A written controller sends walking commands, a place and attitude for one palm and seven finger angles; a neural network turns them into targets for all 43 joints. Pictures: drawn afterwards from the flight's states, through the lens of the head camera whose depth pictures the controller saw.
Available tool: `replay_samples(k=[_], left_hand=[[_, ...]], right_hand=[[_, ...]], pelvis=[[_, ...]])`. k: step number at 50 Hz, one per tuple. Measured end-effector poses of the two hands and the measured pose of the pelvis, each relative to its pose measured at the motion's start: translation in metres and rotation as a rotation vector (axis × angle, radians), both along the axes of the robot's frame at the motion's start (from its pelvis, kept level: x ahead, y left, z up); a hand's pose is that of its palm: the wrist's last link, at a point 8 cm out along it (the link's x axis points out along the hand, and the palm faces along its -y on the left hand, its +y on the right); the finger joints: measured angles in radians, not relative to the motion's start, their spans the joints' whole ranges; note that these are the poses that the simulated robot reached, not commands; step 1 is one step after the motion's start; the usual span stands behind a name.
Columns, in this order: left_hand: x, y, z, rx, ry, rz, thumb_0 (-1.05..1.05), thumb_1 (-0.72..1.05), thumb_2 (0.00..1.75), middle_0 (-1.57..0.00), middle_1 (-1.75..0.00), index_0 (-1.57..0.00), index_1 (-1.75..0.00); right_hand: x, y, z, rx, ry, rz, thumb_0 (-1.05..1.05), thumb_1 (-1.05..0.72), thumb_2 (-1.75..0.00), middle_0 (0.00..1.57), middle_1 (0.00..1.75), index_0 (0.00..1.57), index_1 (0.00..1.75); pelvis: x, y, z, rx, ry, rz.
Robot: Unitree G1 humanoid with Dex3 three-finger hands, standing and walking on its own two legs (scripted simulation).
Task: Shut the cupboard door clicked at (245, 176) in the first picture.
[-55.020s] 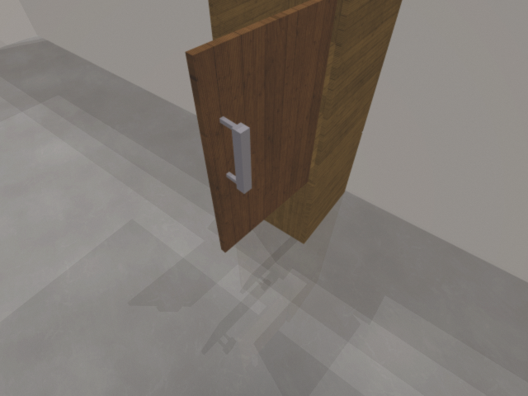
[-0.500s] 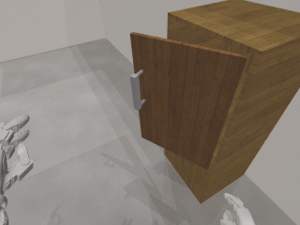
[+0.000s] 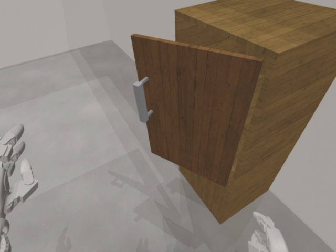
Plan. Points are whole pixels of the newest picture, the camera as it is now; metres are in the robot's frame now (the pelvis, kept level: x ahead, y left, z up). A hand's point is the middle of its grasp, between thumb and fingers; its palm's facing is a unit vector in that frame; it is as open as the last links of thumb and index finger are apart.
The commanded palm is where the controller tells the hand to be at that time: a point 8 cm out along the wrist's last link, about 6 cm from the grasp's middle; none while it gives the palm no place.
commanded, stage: step back with the hand held close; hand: left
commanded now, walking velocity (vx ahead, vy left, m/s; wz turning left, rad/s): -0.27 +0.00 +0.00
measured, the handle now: (144, 100) +0.62 +0.16 +0.02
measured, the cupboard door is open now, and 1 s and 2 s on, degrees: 28 28 28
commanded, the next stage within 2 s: stop stepping back and stand still in 1.30 s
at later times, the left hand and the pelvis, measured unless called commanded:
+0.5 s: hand (7, 203) +0.15 +0.30 +0.15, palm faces +0.38 -0.79 -0.48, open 7.4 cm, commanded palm +0.10 +0.33 +0.17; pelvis -0.05 +0.03 -0.01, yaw -1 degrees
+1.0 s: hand out of the picture +0.08 +0.30 +0.15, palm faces +0.45 -0.78 -0.42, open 7.4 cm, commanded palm +0.01 +0.34 +0.17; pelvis -0.12 +0.04 -0.02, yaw +2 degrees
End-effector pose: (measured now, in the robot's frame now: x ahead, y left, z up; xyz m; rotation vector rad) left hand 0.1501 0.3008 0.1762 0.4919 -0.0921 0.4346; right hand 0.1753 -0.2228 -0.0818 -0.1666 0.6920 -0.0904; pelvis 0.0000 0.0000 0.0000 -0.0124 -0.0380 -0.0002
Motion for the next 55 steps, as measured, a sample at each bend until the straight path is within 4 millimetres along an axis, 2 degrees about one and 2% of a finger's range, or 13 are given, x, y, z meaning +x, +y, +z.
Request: replay_samples(k=[8, 17, 27, 33, 40, 48, 52, 55], left_hand=[[0.002, 0.003, -0.012, 0.021, 0.046, -0.037, 0.01, 0.89, 0.9, -0.21, -0.3, -0.21, -0.3], [-0.007, 0.022, 0.002, 0.092, -0.005, -0.08, 0.01, 0.89, 0.9, -0.22, -0.3, -0.21, -0.3], [-0.044, 0.037, -0.009, 0.076, -0.055, -0.077, 0.01, 0.89, 0.9, -0.21, -0.3, -0.21, -0.3], [-0.07, 0.041, -0.01, 0.1, -0.109, -0.055, 0.01, 0.89, 0.9, -0.21, -0.3, -0.21, -0.3], [-0.097, 0.036, -0.002, 0.14, -0.186, -0.037, 0.01, 0.89, 0.9, -0.21, -0.3, -0.21, -0.3], [-0.111, 0.035, -0.007, 0.095, -0.216, -0.064, 0.01, 0.89, 0.9, -0.21, -0.3, -0.21, -0.3], [-0.117, 0.044, -0.009, 0.125, -0.203, -0.091, 0.01, 0.89, 0.9, -0.22, -0.3, -0.21, -0.3], [-0.128, 0.054, -0.001, 0.167, -0.205, -0.091, 0.01, 0.89, 0.9, -0.22, -0.3, -0.21, -0.3]], right_hand=[[-0.01, -0.009, -0.009, -0.044, 0.078, -0.066, 0.01, -0.91, -0.89, 0.2, 0.3, 0.2, 0.3], [-0.027, 0.002, 0.0, -0.065, 0.077, -0.103, 0.01, -0.91, -0.89, 0.2, 0.3, 0.2, 0.3], [-0.061, 0.018, 0.009, -0.105, 0.04, -0.067, 0.01, -0.91, -0.89, 0.2, 0.3, 0.2, 0.3], [-0.086, 0.02, 0.004, -0.124, 0.045, -0.037, 0.01, -0.91, -0.89, 0.2, 0.3, 0.2, 0.3], [-0.112, 0.015, -0.008, -0.121, 0.06, -0.018, 0.01, -0.91, -0.89, 0.2, 0.3, 0.2, 0.3], [-0.143, 0.013, -0.01, -0.141, 0.113, -0.033, 0.01, -0.91, -0.89, 0.2, 0.3, 0.2, 0.3], [-0.157, 0.019, -0.007, -0.159, 0.108, -0.054, 0.01, -0.91, -0.89, 0.2, 0.3, 0.2, 0.3], [-0.163, 0.026, -0.006, -0.16, 0.099, -0.046, 0.01, -0.91, -0.89, 0.2, 0.3, 0.2, 0.3]], pelvis=[[-0.003, 0.01, -0.004, -0.001, 0.053, 0.002], [-0.02, 0.024, -0.007, 0.0, 0.061, -0.012], [-0.056, 0.034, -0.011, -0.017, 0.055, -0.01], [-0.076, 0.033, -0.017, -0.029, 0.04, 0.004], [-0.094, 0.027, -0.023, -0.032, 0.025, 0.023], [-0.115, 0.033, -0.023, -0.026, 0.035, 0.034], [-0.128, 0.04, -0.023, -0.053, 0.037, 0.037], [-0.137, 0.042, -0.023, -0.09, 0.043, 0.066]])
